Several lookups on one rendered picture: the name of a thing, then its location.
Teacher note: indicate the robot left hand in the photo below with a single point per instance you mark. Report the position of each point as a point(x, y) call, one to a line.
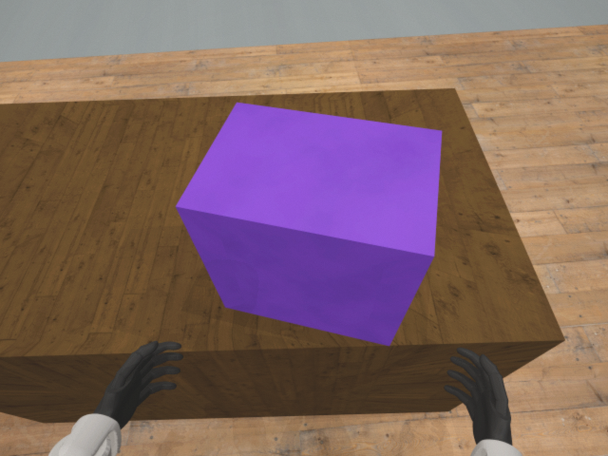
point(131, 387)

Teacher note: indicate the pedestal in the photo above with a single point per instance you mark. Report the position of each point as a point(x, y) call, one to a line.
point(95, 261)

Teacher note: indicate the carton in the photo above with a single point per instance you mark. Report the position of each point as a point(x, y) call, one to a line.
point(317, 220)

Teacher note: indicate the robot right hand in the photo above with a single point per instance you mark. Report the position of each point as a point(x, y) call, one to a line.
point(488, 406)

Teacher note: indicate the robot left forearm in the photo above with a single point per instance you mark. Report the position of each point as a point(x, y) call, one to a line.
point(92, 435)

